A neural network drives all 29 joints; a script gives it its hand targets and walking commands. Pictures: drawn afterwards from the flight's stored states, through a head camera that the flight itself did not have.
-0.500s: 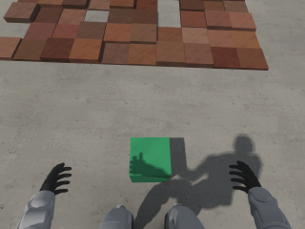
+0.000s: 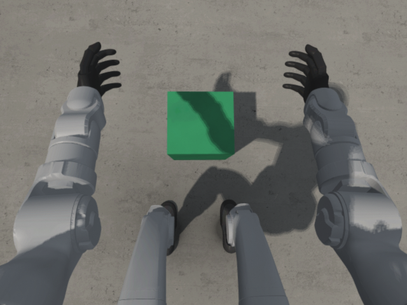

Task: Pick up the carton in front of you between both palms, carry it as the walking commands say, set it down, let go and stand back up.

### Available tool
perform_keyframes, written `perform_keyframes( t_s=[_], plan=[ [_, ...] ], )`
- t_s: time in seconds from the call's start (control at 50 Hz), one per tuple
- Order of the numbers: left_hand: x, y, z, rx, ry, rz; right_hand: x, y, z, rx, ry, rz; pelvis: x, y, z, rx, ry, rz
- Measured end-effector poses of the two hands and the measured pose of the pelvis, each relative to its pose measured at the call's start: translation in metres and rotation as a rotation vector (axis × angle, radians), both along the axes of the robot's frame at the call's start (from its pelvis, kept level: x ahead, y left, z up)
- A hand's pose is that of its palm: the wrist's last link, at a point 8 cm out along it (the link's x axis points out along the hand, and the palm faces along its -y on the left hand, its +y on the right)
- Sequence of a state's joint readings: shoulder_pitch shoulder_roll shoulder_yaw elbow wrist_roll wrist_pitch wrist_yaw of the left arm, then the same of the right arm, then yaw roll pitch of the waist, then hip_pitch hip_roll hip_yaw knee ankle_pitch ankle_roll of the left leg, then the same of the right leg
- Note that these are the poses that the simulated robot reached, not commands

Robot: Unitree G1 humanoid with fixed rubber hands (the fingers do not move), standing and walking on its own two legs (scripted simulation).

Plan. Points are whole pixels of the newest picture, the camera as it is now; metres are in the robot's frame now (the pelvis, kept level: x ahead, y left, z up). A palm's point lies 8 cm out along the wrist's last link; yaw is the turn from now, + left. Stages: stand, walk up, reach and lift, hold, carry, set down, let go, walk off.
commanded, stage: reach and lift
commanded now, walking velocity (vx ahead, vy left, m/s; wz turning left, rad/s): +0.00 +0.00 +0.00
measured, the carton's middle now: (200, 130) +0.50 -0.01 -0.53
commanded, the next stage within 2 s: none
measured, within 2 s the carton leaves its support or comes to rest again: leaves its support in 1.76 s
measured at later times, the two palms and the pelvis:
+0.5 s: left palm (127, 112) +0.50 +0.19 -0.29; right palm (274, 112) +0.49 -0.20 -0.29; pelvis +0.01 +0.00 -0.13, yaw +0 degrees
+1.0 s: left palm (144, 125) +0.50 +0.18 -0.46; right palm (254, 125) +0.50 -0.19 -0.46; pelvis -0.03 +0.00 -0.27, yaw +1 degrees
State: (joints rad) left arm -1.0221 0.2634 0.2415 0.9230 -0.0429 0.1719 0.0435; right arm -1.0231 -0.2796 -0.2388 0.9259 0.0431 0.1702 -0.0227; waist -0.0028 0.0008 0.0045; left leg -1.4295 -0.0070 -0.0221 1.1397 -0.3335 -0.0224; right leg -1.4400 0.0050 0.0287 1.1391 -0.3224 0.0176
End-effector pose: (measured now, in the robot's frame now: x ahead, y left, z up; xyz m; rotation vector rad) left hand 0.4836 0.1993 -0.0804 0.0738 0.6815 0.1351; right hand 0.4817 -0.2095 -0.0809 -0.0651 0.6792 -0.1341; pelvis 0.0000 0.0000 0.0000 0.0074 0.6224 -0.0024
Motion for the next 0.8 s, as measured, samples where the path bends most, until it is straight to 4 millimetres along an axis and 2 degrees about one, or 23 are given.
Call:
perform_keyframes(
  t_s=[0.12, 0.2, 0.28, 0.4, 0.54, 0.66, 0.8],
  plan=[
    [0.027, -0.012, -0.019, -0.016, -0.038, -0.002, 0.028, 0.012, -0.019, 0.011, -0.041, 0.004, -0.003, -0.001, -0.01, 0.002, 0.098, 0.001],
    [0.032, -0.015, -0.042, -0.02, -0.033, 0.002, 0.032, 0.014, -0.042, 0.013, -0.035, -0.001, 0.003, -0.001, -0.019, 0.002, 0.159, 0.001],
    [0.03, -0.014, -0.077, -0.018, -0.016, 0.009, 0.03, 0.014, -0.076, 0.011, -0.015, -0.01, 0.011, -0.001, -0.037, 0.001, 0.218, 0.0],
    [0.02, -0.009, -0.148, -0.012, 0.013, 0.022, 0.019, 0.011, -0.147, 0.003, 0.016, -0.023, 0.016, 0.0, -0.084, -0.001, 0.285, 0.003],
    [0.012, -0.006, -0.227, -0.009, 0.011, 0.016, 0.011, 0.007, -0.227, -0.004, 0.015, -0.023, 0.006, 0.001, -0.15, -0.003, 0.279, 0.006],
    [0.013, -0.009, -0.271, -0.014, -0.003, 0.016, 0.012, 0.009, -0.271, 0.002, 0.002, -0.024, -0.01, 0.001, -0.198, -0.003, 0.218, 0.005],
    [0.015, -0.015, -0.315, -0.019, 0.028, 0.018, 0.014, 0.015, -0.315, 0.008, 0.032, -0.025, -0.025, 0.001, -0.237, -0.001, 0.143, 0.003]
  ],
)
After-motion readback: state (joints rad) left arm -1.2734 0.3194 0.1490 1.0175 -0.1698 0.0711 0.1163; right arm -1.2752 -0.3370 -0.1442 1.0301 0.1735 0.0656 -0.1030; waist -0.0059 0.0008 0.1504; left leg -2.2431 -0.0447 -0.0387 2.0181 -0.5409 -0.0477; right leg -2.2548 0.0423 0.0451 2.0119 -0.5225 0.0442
